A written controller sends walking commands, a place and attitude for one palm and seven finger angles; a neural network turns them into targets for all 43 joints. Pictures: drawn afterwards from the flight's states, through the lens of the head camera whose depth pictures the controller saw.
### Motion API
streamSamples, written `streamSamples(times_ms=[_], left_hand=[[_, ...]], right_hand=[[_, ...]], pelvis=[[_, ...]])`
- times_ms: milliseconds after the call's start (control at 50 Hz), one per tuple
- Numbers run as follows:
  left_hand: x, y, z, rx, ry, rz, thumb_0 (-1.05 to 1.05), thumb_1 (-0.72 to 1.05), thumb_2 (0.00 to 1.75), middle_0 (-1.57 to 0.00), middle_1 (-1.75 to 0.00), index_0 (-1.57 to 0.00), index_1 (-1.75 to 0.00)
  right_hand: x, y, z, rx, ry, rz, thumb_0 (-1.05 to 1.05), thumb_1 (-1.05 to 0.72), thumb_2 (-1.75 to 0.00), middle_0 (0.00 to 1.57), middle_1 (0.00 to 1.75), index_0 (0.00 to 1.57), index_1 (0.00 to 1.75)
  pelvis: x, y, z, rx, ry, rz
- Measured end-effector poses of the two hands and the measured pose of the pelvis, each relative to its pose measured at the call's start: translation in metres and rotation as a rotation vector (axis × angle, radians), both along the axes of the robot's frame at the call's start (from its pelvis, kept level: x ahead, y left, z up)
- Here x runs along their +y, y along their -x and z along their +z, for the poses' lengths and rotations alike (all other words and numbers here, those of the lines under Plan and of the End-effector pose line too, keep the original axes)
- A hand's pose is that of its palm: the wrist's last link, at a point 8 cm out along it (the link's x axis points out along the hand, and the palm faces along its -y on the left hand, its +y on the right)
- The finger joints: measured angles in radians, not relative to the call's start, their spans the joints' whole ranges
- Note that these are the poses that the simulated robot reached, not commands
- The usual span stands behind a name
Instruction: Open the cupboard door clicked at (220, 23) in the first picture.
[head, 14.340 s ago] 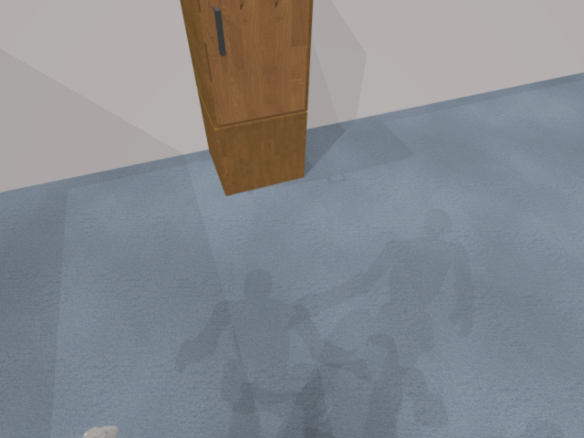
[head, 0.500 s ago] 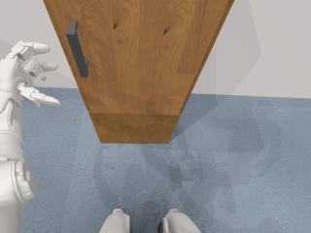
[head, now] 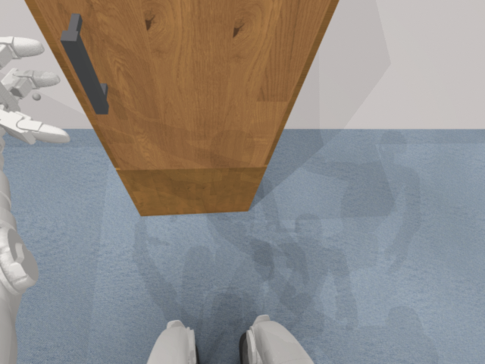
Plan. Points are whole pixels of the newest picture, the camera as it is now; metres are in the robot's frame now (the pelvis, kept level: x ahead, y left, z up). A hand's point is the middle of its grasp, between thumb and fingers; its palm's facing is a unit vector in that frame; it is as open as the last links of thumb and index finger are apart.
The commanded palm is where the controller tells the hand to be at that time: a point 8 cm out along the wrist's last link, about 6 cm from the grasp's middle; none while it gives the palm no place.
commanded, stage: move the hooked fingers beside the handle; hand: left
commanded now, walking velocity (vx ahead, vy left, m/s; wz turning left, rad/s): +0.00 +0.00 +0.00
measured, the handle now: (90, 68) +0.55 +0.20 +0.09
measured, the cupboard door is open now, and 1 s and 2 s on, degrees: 0 0 0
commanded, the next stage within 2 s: slide the fingers in behind the handle in 0.60 s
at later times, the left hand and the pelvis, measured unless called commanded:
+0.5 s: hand (37, 102) +0.49 +0.26 +0.09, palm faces +0.01 -1.00 -0.01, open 14.0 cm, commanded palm +0.47 +0.30 +0.08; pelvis +0.00 +0.00 +0.00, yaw +1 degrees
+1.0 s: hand (58, 100) +0.50 +0.24 +0.08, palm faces +0.00 -1.00 +0.00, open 14.0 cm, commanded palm +0.48 +0.27 +0.08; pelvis +0.00 +0.00 +0.00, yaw +1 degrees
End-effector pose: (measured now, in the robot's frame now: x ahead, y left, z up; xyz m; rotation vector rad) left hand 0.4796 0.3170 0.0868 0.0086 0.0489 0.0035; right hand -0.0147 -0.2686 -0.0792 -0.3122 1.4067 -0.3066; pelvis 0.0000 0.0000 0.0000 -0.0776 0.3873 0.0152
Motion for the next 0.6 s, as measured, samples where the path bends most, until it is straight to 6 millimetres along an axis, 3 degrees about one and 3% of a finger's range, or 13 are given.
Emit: streamSamples(times_ms=[400,600], left_hand=[[-0.004,0.012,0.003,-0.007,0.009,-0.003,-0.02,-0.5,0.3,-0.3,-1.2,-0.3,-1.2],[-0.006,0.016,0.005,-0.024,0.001,0.005,-0.02,-0.5,0.3,-0.3,-1.2,-0.3,-1.2]], right_hand=[[0.002,-0.03,-0.003,-0.071,-0.011,0.045,0.0,-0.9,-0.89,0.2,0.3,0.2,0.3],[0.004,-0.027,-0.006,-0.078,-0.024,0.043,0.0,-0.9,-0.89,0.21,0.3,0.2,0.3]], pelvis=[[0.001,0.0,0.001,-0.02,0.003,0.015],[0.0,0.003,0.001,-0.027,-0.001,0.012]])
